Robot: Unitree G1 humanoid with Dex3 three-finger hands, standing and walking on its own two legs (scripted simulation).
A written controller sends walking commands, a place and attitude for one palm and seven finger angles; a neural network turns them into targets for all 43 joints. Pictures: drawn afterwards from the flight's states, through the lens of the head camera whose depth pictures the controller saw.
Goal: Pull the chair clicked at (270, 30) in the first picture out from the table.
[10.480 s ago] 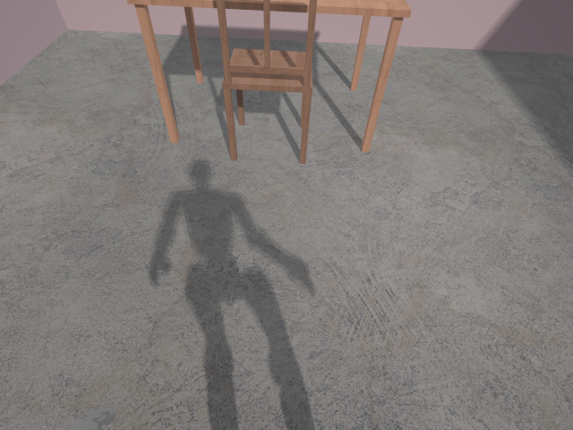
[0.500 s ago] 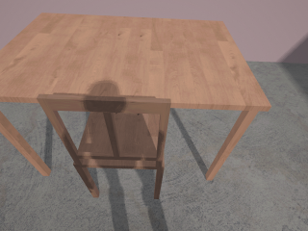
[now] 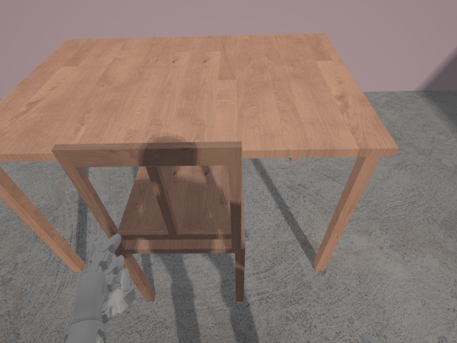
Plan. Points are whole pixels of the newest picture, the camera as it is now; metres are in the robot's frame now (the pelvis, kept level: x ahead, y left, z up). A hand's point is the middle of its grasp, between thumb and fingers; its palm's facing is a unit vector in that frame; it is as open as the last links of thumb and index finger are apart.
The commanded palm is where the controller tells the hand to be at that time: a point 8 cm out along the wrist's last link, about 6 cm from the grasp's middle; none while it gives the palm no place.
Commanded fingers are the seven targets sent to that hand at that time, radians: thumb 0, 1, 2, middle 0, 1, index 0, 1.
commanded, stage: raise the hand toward the chair's back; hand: left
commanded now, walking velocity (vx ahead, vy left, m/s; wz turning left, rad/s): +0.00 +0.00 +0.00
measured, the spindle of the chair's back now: (164, 202) +0.47 +0.17 -0.08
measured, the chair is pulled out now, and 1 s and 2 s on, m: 0.00 0.00 0.00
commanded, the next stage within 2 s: aim the fingers beside a spindle in 1.88 s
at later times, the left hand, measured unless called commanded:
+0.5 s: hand (156, 315) +0.19 +0.13 -0.04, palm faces -0.15 -0.99 -0.07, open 11.9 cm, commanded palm +0.16 +0.22 -0.04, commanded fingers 0.00 0.04 0.53 -0.11 -0.16 -0.11 -0.16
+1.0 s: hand (127, 299) +0.22 +0.19 -0.02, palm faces +0.00 -1.00 -0.04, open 15.9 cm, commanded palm +0.19 +0.24 -0.03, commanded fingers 0.00 -0.50 0.30 -0.06 -0.08 -0.06 -0.08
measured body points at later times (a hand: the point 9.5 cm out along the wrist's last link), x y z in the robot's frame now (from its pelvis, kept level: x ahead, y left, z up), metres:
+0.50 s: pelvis -0.03 -0.05 -0.10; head +0.06 -0.05 +0.34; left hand +0.20 +0.19 -0.04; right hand +0.20 -0.25 -0.18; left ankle +0.01 +0.09 -0.72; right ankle +0.01 -0.13 -0.72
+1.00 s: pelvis -0.01 -0.01 -0.08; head +0.06 +0.01 +0.37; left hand +0.21 +0.24 -0.02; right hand +0.17 -0.26 -0.14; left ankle +0.01 +0.09 -0.72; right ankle +0.01 -0.13 -0.72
